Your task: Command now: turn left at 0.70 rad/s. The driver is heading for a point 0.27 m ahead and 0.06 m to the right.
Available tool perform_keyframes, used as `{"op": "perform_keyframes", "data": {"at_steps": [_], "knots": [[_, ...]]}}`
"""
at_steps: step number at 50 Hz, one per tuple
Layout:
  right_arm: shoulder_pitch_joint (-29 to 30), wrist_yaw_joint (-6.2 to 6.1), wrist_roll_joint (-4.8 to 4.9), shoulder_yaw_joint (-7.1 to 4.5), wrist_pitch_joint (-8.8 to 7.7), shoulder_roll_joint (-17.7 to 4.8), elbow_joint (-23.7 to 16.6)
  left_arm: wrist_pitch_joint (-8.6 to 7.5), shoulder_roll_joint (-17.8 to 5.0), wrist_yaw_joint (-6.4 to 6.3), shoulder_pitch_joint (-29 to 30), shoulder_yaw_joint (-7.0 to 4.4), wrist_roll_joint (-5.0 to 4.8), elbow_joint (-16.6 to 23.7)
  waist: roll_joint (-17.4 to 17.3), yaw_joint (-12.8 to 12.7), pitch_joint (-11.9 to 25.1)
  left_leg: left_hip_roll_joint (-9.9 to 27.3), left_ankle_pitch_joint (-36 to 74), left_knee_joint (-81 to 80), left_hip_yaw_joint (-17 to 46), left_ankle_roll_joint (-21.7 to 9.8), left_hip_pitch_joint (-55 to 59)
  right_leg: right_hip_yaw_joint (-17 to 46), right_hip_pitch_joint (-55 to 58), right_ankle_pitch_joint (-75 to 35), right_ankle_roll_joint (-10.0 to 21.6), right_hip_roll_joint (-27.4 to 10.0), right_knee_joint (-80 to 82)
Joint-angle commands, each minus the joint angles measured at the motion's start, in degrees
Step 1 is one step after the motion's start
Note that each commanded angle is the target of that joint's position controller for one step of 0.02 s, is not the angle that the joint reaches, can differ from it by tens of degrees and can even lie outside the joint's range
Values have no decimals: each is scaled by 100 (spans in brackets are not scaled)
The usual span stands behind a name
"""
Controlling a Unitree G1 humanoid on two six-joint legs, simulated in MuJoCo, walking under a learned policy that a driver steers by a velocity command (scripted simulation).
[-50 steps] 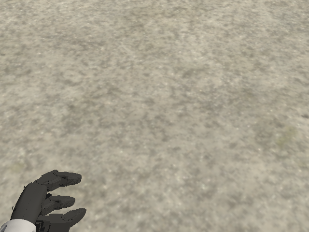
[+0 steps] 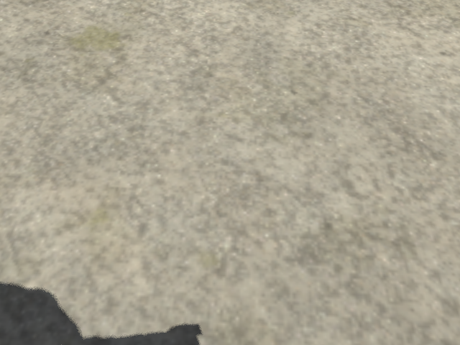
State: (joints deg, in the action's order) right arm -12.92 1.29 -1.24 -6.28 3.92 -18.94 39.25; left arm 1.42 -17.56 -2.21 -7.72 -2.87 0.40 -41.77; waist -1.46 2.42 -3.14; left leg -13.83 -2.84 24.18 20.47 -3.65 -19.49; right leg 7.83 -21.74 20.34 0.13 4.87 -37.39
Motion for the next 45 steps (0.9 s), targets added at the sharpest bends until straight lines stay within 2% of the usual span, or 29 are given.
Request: {"op": "perform_keyframes", "data": {"at_steps": [1, 2, 3, 4, 5, 7, 9, 13, 17, 19, 20, 21, 22, 23, 24, 25, 26, 27, 29, 32, 36, 37, 38, 39, 40, 41, 42, 43, 45], "knots": [[175, -13, 35, -161, -77, -762, -326, -128, -569, -87, -525, -140, -21, 217, -691, -289, 697, 1317, -1652, -707, 1659, -131, 32, -149, 1225, -430, 159, 11, 1256], [25, -43, 89, -106, -105, -631, -273, -138, -734, -141, -508, -183, 13, 231, -271, -285, 703, 978, -2523, -347, 1346, 131, -334, 166, 1697, -464, 274, -395, 1910], [-145, -75, 168, -42, -132, -429, -332, -112, -1230, -162, -373, -271, 83, 418, 802, -217, 864, 377, -3051, 922, 355, 430, -743, 1658, 1837, 613, 743, -1706, 2573], [-108, -121, 5, -116, -171, -697, -297, -103, -1391, -106, 177, -272, 196, 565, 1156, -160, 435, -133, -2727, 2404, -776, 503, -1205, 2627, 1110, 504, 1203, -2426, 2877], [-7, -122, -110, -158, -200, -934, -249, -87, -989, -55, 87, -200, 176, 495, 684, -112, 440, 312, -2433, 3178, -715, 545, -862, 2212, 674, -333, 1361, -2355, 2562], [-300, -42, -74, -75, -160, -703, -62, -96, -665, 32, 319, -109, 80, 509, 622, 65, 433, 319, -1968, 3922, -806, 528, -648, 1125, 585, -1322, 1142, -1669, 2199], [-361, 22, -30, -3, -92, -604, 38, -94, -602, 53, 166, -79, 61, 497, 866, -52, 402, 332, -2042, 4201, -1033, 587, -862, 736, 925, -2238, 1128, -1466, 2020], [147, -41, 52, 150, -33, -384, 33, -127, -665, 64, -539, -103, 61, 216, 956, -427, 414, 561, -2300, 3053, -1162, 702, -983, 643, 1864, -2924, 1120, -1484, 1758], [254, -108, 149, 288, -7, -235, 196, -77, -730, 118, -584, -117, 102, 49, 1344, -475, 499, 796, -2506, 1338, -1748, 595, 153, 518, 1713, -3029, 1071, -1424, 1678], [96, -224, 133, 371, -52, -41, 378, -27, -584, 176, -687, -61, 70, -141, 1322, -315, 372, 896, -1603, -175, -1918, 481, 891, 659, 1439, -3551, 910, -1268, 1511], [-59, -300, 79, 359, -116, -125, 457, -33, -680, 189, -685, -101, 22, -182, 1195, -195, 359, 982, -678, -866, -1853, 400, 1391, 753, 1188, -3733, 715, -1205, 1327], [-142, -372, 20, 282, -200, -488, 482, -80, -754, 202, -783, -147, -19, -166, 944, -223, 580, 1362, -387, -871, -1485, 269, 1964, 829, 836, -3374, 507, -1157, 1193], [-227, -436, -77, 231, -267, -866, 445, -146, -548, 244, -739, -111, -70, -13, 168, -230, 851, 2306, 221, -749, -753, 46, 2545, 581, 243, -2238, 312, -877, 661], [80, -416, 16, 127, -220, -1196, 525, -146, -368, 232, -503, -73, -155, 146, -1048, -295, 502, 2888, 1490, -487, -441, -490, 1973, -321, -196, -273, 221, -191, 303], [178, -399, 36, 187, -234, -815, 428, -84, -615, 190, -466, -154, -77, 52, -986, -105, 525, 3217, 1981, -455, -416, -879, 1972, -579, -338, 948, 189, -174, -789], [185, -394, 33, 242, -246, -604, 380, -14, -678, 186, -478, -235, -51, 6, -804, -68, 378, 3305, 2354, -489, -540, -1062, 1857, -651, -623, 1293, 163, -169, -1698], [337, -407, 1, 299, -216, -434, 331, 58, -663, 204, -607, -277, -32, -64, -544, -191, 261, 3180, 2460, -478, -878, -1022, 1678, -661, -669, 1232, 86, -290, -2203], [444, -436, -5, 328, -208, -350, 334, 129, -571, 251, -652, -279, -7, -70, -563, -283, 133, 3028, 2403, -459, -1207, -882, 1575, -668, -712, 1052, 30, -402, -2227], [503, -449, -44, 308, -200, -392, 315, 207, -407, 360, -632, -238, 5, -34, -771, -256, 88, 2783, 2135, -409, -1620, -710, 1673, -833, -754, 767, -111, -460, -1974], [513, -408, -46, 252, -215, -504, 294, 260, -300, 491, -410, -193, -31, 184, -865, -140, 163, 2856, 1769, -281, -1907, -620, 1605, -1018, -379, 534, -116, -577, -1154], [542, -304, -11, 139, -265, -721, 282, 256, -379, 517, -513, -238, -37, 360, -839, -195, 341, 3067, 1459, 276, -2137, -392, 1418, -1379, 324, 294, 111, -447, -179], [597, -283, 28, 125, -274, -721, 275, 223, -356, 489, -717, -253, -12, 325, -635, -364, 392, 3006, 1114, 739, -2355, -201, 1163, -1424, 741, -137, 192, -350, 353], [419, -245, 20, 120, -298, -660, 326, 146, -503, 419, -1045, -316, 48, 222, 18, -543, 538, 2742, 271, 1716, -2674, 121, 655, -890, 1404, -804, 335, -364, 1053], [300, -198, -36, 202, -284, -326, 128, 46, -1364, 327, -1217, -504, 88, 311, 1660, -511, 502, 1963, -2333, 3336, -3069, 573, -746, 1452, 2022, -2491, 770, -1800, 1790], [909, -257, -66, 302, -183, -149, -275, 26, -1777, 391, -1643, -618, -10, 274, 1967, -754, 771, 1143, -3837, 4127, -2099, 624, -1601, 2981, 2034, -3626, 1758, -2523, 1975], [925, -275, -86, 293, -174, -320, -211, 38, -1538, 394, -1575, -593, -53, 302, 1049, -704, 695, 1394, -3479, 4517, -1672, 574, -1802, 2624, 2165, -2834, 1874, -2386, 1976], [939, -259, -20, 276, -215, -367, -139, 79, -1284, 343, -1208, -527, -54, 362, 729, -572, 339, 1522, -2898, 4484, -1616, 524, -1843, 2167, 1850, -2210, 1764, -2088, 1987], [938, -253, 12, 259, -271, -423, -82, 134, -1084, 292, -814, -463, -47, 440, 555, -396, 143, 1671, -2346, 4124, -1591, 529, -1739, 1732, 1603, -1925, 1491, -1697, 2018], [413, -223, -42, 240, -242, -504, 218, 145, -725, 225, -427, -328, -51, 564, 623, -253, 518, 1634, -1859, 4006, -1838, 585, -1193, 997, 1602, -2824, 1278, -1431, 1921]]}}
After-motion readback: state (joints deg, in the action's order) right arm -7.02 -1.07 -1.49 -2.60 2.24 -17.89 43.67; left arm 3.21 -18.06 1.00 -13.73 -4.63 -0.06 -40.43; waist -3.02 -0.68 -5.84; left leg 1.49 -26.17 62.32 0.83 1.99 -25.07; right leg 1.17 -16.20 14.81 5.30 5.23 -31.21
